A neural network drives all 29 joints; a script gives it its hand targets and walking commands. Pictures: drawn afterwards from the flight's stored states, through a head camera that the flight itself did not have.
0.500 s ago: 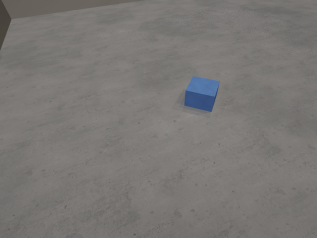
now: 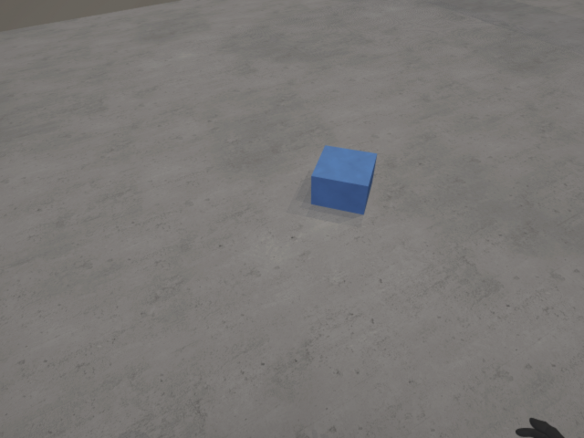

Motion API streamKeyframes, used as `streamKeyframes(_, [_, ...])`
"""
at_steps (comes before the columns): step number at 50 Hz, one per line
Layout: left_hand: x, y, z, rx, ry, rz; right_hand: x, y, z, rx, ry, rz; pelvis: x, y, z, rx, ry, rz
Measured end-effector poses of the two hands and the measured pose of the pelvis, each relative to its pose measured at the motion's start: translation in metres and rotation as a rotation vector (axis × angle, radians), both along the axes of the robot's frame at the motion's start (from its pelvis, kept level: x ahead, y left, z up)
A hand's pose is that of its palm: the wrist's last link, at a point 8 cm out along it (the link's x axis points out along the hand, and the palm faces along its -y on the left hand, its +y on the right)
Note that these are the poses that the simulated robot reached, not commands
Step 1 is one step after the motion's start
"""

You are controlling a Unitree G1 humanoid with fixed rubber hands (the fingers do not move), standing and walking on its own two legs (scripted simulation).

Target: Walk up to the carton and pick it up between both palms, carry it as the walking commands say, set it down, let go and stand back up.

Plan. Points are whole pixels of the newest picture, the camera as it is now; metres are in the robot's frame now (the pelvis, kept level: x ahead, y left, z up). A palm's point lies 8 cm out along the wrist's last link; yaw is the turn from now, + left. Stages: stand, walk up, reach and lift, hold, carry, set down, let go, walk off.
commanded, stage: walk up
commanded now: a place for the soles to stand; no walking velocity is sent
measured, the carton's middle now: (343, 179) +1.42 -0.19 -0.67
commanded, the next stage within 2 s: none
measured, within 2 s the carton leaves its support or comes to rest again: neither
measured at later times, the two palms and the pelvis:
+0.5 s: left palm (164, 342) +0.30 +0.25 -0.08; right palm (569, 372) +0.26 -0.38 -0.09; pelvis +0.21 -0.06 +0.00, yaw -6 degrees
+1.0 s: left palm (207, 237) +0.55 +0.23 -0.10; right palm (527, 288) +0.42 -0.40 -0.10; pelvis +0.40 -0.07 -0.02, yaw -9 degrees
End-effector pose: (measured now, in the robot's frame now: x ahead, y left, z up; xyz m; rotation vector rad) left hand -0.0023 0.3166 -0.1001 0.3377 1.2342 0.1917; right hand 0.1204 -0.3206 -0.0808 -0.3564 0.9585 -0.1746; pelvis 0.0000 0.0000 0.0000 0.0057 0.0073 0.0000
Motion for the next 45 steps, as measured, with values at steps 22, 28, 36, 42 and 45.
streamKeyframes(22, [0.302, -0.07, 0.017, 0.023, -0.239, -0.226, 0.112, -0.064, -0.012, 0.011, 0.049, -0.14, 0.183, -0.058, -0.003, 0.012, -0.066, -0.092])
streamKeyframes(28, [0.316, -0.054, 0.015, 0.033, -0.138, -0.188, 0.167, -0.059, -0.004, 0.013, 0.05, -0.122, 0.233, -0.052, 0.002, 0.005, -0.062, -0.109])
streamKeyframes(36, [0.384, -0.037, -0.002, 0.016, -0.077, -0.204, 0.229, -0.045, 0.003, -0.022, 0.04, -0.15, 0.303, -0.034, -0.002, -0.018, -0.007, -0.134])
streamKeyframes(42, [0.47, -0.058, 0.004, -0.01, -0.141, -0.287, 0.244, -0.055, 0.01, -0.035, 0.074, -0.213, 0.344, -0.042, 0.004, -0.025, 0.015, -0.142])
streamKeyframes(45, [0.512, -0.074, 0.006, -0.015, -0.19, -0.323, 0.256, -0.064, 0.004, -0.026, 0.082, -0.238, 0.366, -0.051, 0.001, -0.018, 0.009, -0.146])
